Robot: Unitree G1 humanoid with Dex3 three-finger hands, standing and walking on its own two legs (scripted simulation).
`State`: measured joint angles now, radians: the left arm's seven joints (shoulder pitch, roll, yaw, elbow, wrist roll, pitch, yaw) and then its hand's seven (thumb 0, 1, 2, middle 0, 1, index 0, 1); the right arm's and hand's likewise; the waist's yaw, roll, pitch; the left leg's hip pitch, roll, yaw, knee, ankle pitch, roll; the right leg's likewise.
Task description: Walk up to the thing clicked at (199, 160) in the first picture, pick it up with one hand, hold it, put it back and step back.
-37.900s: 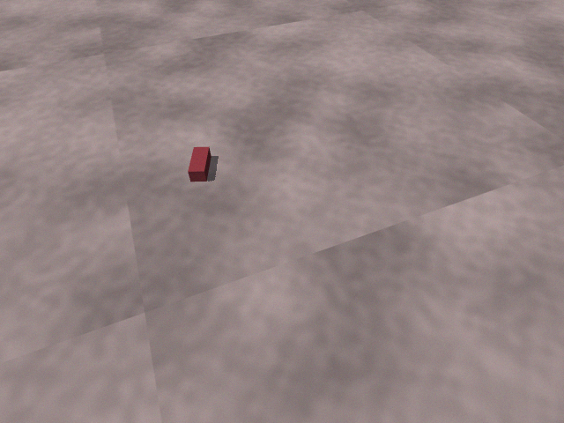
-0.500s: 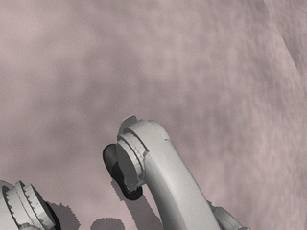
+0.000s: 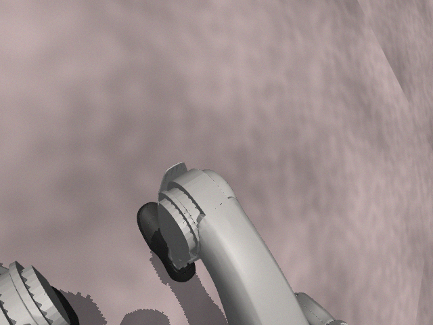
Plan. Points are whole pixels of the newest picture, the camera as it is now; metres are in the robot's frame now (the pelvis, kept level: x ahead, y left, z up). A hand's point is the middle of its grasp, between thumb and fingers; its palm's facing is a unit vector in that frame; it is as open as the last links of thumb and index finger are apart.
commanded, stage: rest palm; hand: left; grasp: from above
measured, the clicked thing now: out of the picture +0.53 +0.32 -0.28
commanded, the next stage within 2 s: close in 0.18 s
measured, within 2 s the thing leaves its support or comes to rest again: neither
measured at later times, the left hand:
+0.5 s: hand out of the picture +0.52 +0.30 -0.26, palm faces -0.43 -0.15 -0.89, open 12.7 cm
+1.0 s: hand out of the picture +0.52 +0.31 -0.26, palm faces -0.42 -0.14 -0.89, open 11.5 cm
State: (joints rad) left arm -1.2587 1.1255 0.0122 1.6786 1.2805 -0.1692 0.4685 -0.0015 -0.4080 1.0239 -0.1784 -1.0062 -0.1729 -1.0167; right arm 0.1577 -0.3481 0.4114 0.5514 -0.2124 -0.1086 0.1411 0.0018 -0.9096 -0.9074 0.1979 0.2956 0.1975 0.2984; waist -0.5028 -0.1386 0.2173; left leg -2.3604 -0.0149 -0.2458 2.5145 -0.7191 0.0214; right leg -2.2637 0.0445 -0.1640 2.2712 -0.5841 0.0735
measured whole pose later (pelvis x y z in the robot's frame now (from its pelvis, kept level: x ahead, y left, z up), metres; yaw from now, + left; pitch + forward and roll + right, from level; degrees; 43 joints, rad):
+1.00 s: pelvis +0.00 +0.00 +0.00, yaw -1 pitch +31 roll -18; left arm -1.27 1.15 -0.01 1.65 1.24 -0.15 0.47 0.00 -0.12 0.71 -0.35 -0.84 -0.39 -0.82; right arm 0.14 -0.36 0.43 0.54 -0.22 -0.11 0.14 0.00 -0.90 -0.90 0.20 0.30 0.20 0.30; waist -0.50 -0.15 0.24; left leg -2.35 -0.01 -0.26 2.50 -0.72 0.02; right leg -2.25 0.04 -0.18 2.25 -0.58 0.08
